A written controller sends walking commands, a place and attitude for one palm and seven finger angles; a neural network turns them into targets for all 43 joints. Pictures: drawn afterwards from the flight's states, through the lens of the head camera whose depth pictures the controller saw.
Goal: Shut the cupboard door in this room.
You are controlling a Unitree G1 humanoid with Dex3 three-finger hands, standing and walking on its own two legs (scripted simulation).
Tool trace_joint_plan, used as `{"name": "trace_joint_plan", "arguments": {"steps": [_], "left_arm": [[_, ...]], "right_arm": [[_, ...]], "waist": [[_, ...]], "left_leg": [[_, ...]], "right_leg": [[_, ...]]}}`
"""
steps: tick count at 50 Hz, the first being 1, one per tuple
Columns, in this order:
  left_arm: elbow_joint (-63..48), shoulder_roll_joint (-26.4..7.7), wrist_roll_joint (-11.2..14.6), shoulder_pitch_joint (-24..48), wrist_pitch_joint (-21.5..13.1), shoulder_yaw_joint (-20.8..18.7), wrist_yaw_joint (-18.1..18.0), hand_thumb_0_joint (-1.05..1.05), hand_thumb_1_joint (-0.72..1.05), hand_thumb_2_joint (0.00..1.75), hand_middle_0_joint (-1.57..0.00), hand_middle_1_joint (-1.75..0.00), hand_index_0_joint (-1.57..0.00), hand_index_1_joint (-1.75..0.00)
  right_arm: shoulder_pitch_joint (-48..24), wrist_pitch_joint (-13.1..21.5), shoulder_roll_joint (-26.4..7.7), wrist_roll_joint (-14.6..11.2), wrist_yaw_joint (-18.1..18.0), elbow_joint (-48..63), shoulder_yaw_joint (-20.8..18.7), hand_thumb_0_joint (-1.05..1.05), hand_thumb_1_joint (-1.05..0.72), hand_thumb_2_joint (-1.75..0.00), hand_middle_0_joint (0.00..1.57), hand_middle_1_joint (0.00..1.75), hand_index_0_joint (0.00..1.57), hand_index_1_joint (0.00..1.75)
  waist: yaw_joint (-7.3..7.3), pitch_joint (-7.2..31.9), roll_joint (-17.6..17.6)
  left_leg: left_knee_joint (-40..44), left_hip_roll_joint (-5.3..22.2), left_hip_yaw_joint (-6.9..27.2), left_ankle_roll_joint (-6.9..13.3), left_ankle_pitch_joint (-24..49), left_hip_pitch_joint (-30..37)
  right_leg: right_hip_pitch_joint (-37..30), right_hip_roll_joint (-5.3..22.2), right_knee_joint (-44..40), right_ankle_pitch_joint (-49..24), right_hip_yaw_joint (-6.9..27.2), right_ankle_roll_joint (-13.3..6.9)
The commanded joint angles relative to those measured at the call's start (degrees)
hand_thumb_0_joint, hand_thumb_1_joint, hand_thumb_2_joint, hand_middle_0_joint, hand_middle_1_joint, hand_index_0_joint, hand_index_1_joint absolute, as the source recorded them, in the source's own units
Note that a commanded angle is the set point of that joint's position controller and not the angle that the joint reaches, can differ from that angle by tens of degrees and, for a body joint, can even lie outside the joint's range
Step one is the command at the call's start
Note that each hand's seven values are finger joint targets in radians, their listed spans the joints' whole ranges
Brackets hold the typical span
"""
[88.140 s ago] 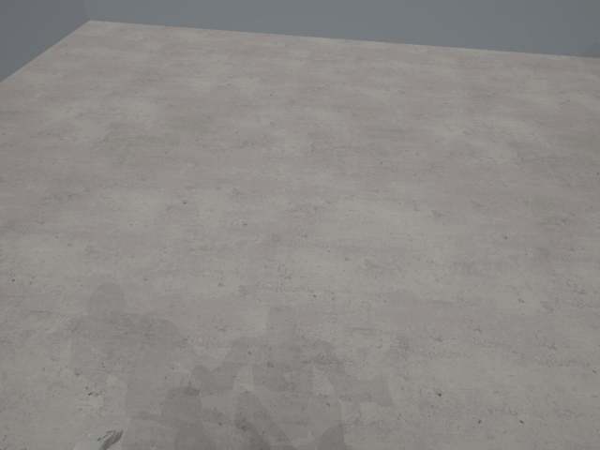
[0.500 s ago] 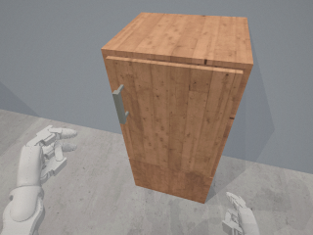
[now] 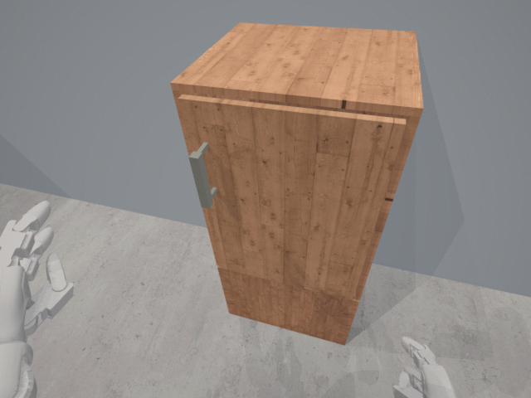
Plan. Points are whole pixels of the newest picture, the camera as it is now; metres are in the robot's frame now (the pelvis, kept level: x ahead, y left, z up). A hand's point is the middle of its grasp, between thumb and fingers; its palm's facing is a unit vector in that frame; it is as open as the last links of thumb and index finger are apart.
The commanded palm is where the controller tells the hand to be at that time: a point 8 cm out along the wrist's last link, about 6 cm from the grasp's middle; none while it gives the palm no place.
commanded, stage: draw the hand back to the body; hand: left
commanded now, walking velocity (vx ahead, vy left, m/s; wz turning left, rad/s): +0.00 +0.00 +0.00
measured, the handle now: (205, 176) +0.55 +0.21 +0.02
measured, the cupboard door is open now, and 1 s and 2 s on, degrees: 0 0 0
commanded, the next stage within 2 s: step back with the hand held close in 0.10 s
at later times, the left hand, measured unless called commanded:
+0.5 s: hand (75, 279) +0.21 +0.26 +0.14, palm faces +0.34 -0.80 -0.49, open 7.4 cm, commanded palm +0.14 +0.31 +0.17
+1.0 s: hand out of the picture +0.10 +0.31 +0.15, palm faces +0.48 -0.74 -0.47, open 7.4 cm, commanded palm +0.03 +0.34 +0.17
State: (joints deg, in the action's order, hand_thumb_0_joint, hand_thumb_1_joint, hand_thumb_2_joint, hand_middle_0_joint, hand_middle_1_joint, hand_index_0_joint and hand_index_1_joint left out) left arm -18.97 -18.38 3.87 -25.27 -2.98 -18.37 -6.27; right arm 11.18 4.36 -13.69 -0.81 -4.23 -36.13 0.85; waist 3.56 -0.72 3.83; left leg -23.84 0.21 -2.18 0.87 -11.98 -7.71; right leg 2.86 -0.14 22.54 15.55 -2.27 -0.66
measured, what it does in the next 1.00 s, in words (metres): shifts its weight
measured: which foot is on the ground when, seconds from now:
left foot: down 0.00-1.00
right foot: down 0.00-1.00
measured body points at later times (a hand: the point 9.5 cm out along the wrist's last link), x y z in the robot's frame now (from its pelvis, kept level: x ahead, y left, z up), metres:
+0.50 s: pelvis +0.00 +0.01 +0.00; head +0.01 -0.01 +0.45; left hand +0.18 +0.30 +0.17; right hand +0.17 -0.24 -0.10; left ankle +0.02 +0.11 -0.74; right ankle -0.03 -0.11 -0.74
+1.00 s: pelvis -0.09 +0.03 -0.02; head -0.08 +0.04 +0.43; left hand +0.07 +0.34 +0.18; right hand +0.08 -0.21 -0.10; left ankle +0.01 +0.11 -0.74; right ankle -0.04 -0.10 -0.74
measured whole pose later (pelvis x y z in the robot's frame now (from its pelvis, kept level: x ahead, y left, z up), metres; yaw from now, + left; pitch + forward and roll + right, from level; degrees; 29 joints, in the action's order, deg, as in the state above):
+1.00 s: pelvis -0.09 +0.03 -0.02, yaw +4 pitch -1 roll -3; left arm -27.7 -24.2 1.3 -28.8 -11.2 -25.1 -8.5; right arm 13.9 2.4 -12.8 -0.5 -5.0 -32.3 0.1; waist -1.0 -1.3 1.1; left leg -35.4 0.2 -2.0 4.1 -10.5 -26.2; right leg 18.7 -2.1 34.2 14.8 0.8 0.9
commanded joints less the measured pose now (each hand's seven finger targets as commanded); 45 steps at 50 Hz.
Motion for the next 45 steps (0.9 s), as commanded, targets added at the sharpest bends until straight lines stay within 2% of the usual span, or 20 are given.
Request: {"name": "trace_joint_plan", "arguments": {"steps": [1,5,8,11,12,13,14,16,20,22,23,25,28,30,34,37,38,40,43,45], "left_arm": [[-16.4,-13.4,0.0,5.7,-5.5,-8.4,-1.5,0.00,0.90,0.90,-0.20,-0.30,-0.20,-0.30],[-15.3,-13.5,0.2,4.2,-5.5,-9.1,-1.4,0.00,0.90,0.90,-0.20,-0.30,-0.20,-0.30],[-10.6,-12.0,0.7,2.6,-4.9,-8.5,-0.7,0.00,0.90,0.90,-0.20,-0.30,-0.20,-0.30],[-9.7,-11.4,1.0,3.5,-4.9,-8.0,-0.2,0.00,0.90,0.90,-0.20,-0.30,-0.20,-0.30],[-12.8,-17.0,0.2,8.6,-6.9,-12.3,-0.5,0.00,0.90,0.90,-0.20,-0.30,-0.20,-0.30],[-11.8,-17.6,-0.1,8.6,-7.7,-12.7,-0.7,0.00,0.90,0.90,-0.20,-0.30,-0.20,-0.30],[-10.2,-14.0,-0.1,4.7,-7.6,-9.0,-0.5,0.00,0.90,0.90,-0.20,-0.30,-0.20,-0.30],[-11.3,-13.4,-0.4,1.9,-8.1,-8.2,-0.7,0.00,0.90,0.90,-0.20,-0.30,-0.20,-0.30],[-17.3,-15.6,-0.1,-0.8,-8.5,-10.6,-1.6,0.00,0.90,0.90,-0.20,-0.30,-0.20,-0.30],[-19.7,-17.4,0.2,-1.9,-8.4,-12.6,-1.9,0.00,0.90,0.90,-0.20,-0.30,-0.20,-0.30],[-20.7,-19.2,0.2,-2.4,-8.2,-14.3,-2.2,0.00,0.90,0.90,-0.20,-0.30,-0.20,-0.30],[-20.6,-18.3,0.5,-4.7,-8.0,-14.2,-2.4,0.00,0.90,0.90,-0.20,-0.30,-0.20,-0.30],[-18.1,-18.4,0.8,-7.4,-7.5,-15.3,-2.7,0.00,0.90,0.90,-0.20,-0.30,-0.20,-0.30],[-17.2,-17.0,0.9,-8.0,-7.3,-14.0,-2.7,0.00,0.90,0.90,-0.20,-0.30,-0.20,-0.30],[-17.2,-16.4,0.7,-8.7,-7.7,-13.2,-2.9,0.00,0.90,0.90,-0.20,-0.30,-0.20,-0.30],[-18.2,-16.0,0.2,-6.6,-8.4,-12.6,-3.1,0.00,0.90,0.90,-0.20,-0.30,-0.20,-0.30],[-18.9,-17.7,-0.1,-5.4,-8.9,-14.2,-3.4,0.00,0.90,0.90,-0.20,-0.30,-0.20,-0.30],[-19.7,-16.3,-0.8,-4.2,-9.9,-13.4,-3.5,0.00,0.90,0.90,-0.20,-0.30,-0.20,-0.30],[-21.5,-17.8,-2.0,-0.7,-11.3,-15.2,-3.8,0.00,0.90,0.90,-0.20,-0.30,-0.20,-0.30],[-22.4,-16.2,-2.5,0.0,-12.0,-14.1,-3.7,0.00,0.90,0.90,-0.20,-0.30,-0.20,-0.30]], "right_arm": [[-8.3,4.3,-4.8,0.1,-0.8,9.4,-1.6,0.00,-0.90,-0.90,0.20,0.30,0.20,0.30],[-8.0,4.6,-4.7,0.1,-0.6,9.1,-1.5,0.00,-0.90,-0.90,0.20,0.30,0.20,0.30],[-8.1,4.0,-4.8,-0.2,-0.7,9.1,-1.8,0.00,-0.90,-0.90,0.20,0.30,0.20,0.30],[-8.2,3.3,-4.9,-0.3,-0.7,9.4,-2.0,0.00,-0.90,-0.90,0.20,0.30,0.20,0.30],[-7.4,2.3,-6.5,-0.7,-0.3,10.7,-2.8,0.00,-0.90,-0.90,0.20,0.30,0.20,0.30],[-7.3,1.8,-5.7,-0.5,-0.4,10.0,-2.6,0.00,-0.90,-0.90,0.20,0.30,0.20,0.30],[-7.8,1.4,-5.5,-0.2,-0.4,9.4,-2.6,0.00,-0.90,-0.90,0.20,0.30,0.20,0.30],[-7.2,0.8,-5.6,-0.1,-0.2,9.8,-2.9,0.00,-0.90,-0.90,0.20,0.30,0.20,0.30],[-7.0,-0.6,-6.4,-0.3,-0.8,11.4,-3.6,0.00,-0.90,-0.90,0.20,0.30,0.20,0.30],[-6.9,-1.5,-6.4,-0.3,-1.2,12.4,-3.7,0.00,-0.90,-0.90,0.20,0.30,0.20,0.30],[-7.1,-1.9,-6.8,-0.2,-1.5,12.7,-3.8,0.00,-0.90,-0.90,0.20,0.30,0.20,0.30],[-6.6,-2.8,-6.4,-0.4,-1.6,13.6,-3.7,0.00,-0.90,-0.90,0.20,0.30,0.20,0.30],[-6.0,-3.7,-6.9,-0.4,-1.6,13.7,-4.1,0.00,-0.90,-0.90,0.20,0.30,0.20,0.30],[-5.9,-4.1,-6.7,-0.6,-1.4,14.0,-4.0,0.00,-0.90,-0.90,0.20,0.30,0.20,0.30],[-5.5,-3.7,-7.1,-0.5,-1.4,13.9,-4.0,0.00,-0.90,-0.90,0.20,0.30,0.20,0.30],[-5.5,-3.0,-7.4,-0.6,-1.5,14.1,-3.8,0.00,-0.90,-0.90,0.20,0.30,0.20,0.30],[-5.9,-2.7,-7.9,-0.3,-1.8,14.1,-3.9,0.00,-0.90,-0.90,0.20,0.30,0.20,0.30],[-5.4,-1.8,-7.6,-0.5,-1.8,14.2,-3.6,0.00,-0.90,-0.90,0.20,0.30,0.20,0.30],[-5.4,-0.5,-8.4,0.1,-2.1,13.7,-3.9,0.00,-0.90,-0.90,0.20,0.30,0.20,0.30],[-4.6,0.6,-8.1,0.3,-2.0,13.5,-3.8,0.00,-0.90,-0.90,0.20,0.30,0.20,0.30]], "waist": [[0.34,5.1,2.5],[0.32,3.0,2.6],[0.08,-0.4,-2.5],[-0.05,-0.1,-3.8],[-1.89,-1.0,-3.5],[-2.02,-0.8,-4.6],[-2.45,0.2,-5.1],[-2.44,3.6,-4.7],[-2.60,11.0,-0.8],[-2.63,13.7,-1.2],[-2.54,14.4,0.5],[-2.63,14.6,-0.2],[-2.70,13.9,-0.9],[-3.10,11.9,-1.9],[-3.13,10.5,0.0],[-3.36,7.5,0.8],[-3.23,6.6,1.9],[-3.52,5.1,2.9],[-3.26,4.2,7.2],[-3.36,4.8,8.5]], "left_leg": [[2.7,0.4,1.1,0.9,7.4,4.3],[2.7,0.5,0.9,0.6,7.9,3.6],[2.8,0.9,0.4,1.0,8.1,3.1],[2.9,1.0,0.2,1.3,7.0,3.5],[-1.7,2.2,1.3,2.0,3.3,-0.2],[-3.8,1.5,2.0,1.8,1.6,-1.1],[-5.0,1.5,1.6,1.8,2.0,-0.8],[-5.5,1.7,1.4,1.6,3.8,-1.3],[-3.3,3.6,1.6,1.5,17.2,1.0],[-3.3,4.2,2.1,1.5,24.2,1.9],[-3.6,4.4,2.2,1.5,26.8,2.5],[-3.4,5.3,2.9,1.4,29.5,0.4],[-2.8,5.8,3.4,1.1,27.4,-2.5],[-2.0,6.2,3.6,1.0,23.7,-4.6],[0.9,7.2,5.3,1.7,14.9,-9.5],[4.5,7.8,6.9,2.8,-1.7,-17.3],[6.1,8.0,7.7,3.4,-8.5,-20.8],[8.8,8.6,9.5,4.3,-20.0,-27.6],[12.3,10.8,12.4,5.7,-29.4,-35.4],[12.6,11.4,13.1,5.9,-31.6,-37.3]], "right_leg": [[4.1,0.6,-4.5,-9.0,1.1,-0.1],[4.8,0.6,-4.9,-9.8,1.2,-0.1],[6.4,0.4,-6.2,-9.7,1.3,0.3],[6.8,0.6,-6.3,-8.2,1.8,0.7],[12.5,4.4,-9.3,-9.6,7.4,0.7],[13.2,6.4,-10.0,-9.8,8.9,-0.1],[13.9,7.8,-9.5,-11.5,9.1,-0.2],[12.9,8.5,-7.2,-14.2,8.6,-0.3],[7.9,6.2,0.4,-26.1,4.8,0.6],[6.3,4.8,3.0,-29.8,4.0,0.8],[6.2,4.5,3.9,-31.2,4.0,0.8],[4.8,3.9,5.9,-31.1,3.6,0.6],[4.8,3.9,6.2,-29.4,4.0,0.5],[6.1,3.7,5.9,-26.3,4.5,0.6],[5.9,2.7,6.1,-18.5,4.2,0.9],[4.5,1.6,6.4,-9.8,4.4,1.3],[2.9,1.2,6.7,-8.0,4.8,1.4],[-0.2,0.4,8.5,-4.6,4.4,1.5],[-4.8,-1.8,13.6,-2.4,3.3,2.0],[-6.2,-2.6,16.5,-2.3,2.8,1.9]]}}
